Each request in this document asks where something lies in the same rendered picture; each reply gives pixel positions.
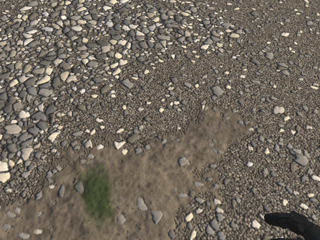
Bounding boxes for robot right hand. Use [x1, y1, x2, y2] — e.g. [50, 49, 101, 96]
[264, 211, 320, 240]

